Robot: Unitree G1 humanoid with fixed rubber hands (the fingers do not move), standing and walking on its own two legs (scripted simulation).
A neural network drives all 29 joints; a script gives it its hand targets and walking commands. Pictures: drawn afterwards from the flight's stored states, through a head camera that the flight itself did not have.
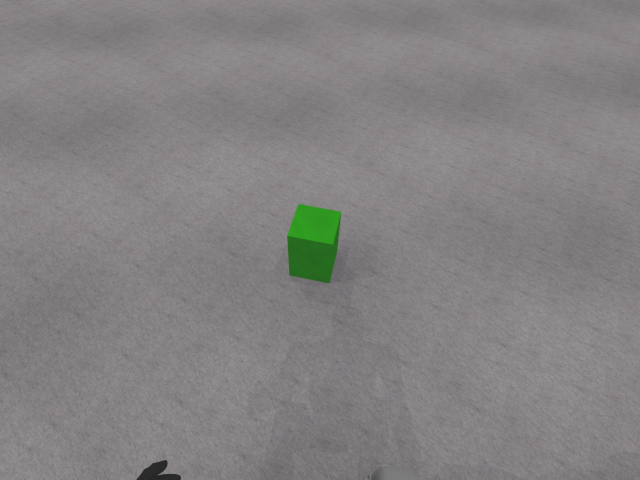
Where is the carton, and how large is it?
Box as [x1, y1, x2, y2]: [287, 204, 340, 282]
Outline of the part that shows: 298,204 287,235 289,274 329,282 336,253 340,212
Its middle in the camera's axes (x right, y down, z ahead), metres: -0.03 +0.03 +1.39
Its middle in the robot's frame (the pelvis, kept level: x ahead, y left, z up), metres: +0.92 +0.03 -0.64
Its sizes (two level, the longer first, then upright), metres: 0.152 0.146 0.237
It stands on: the floor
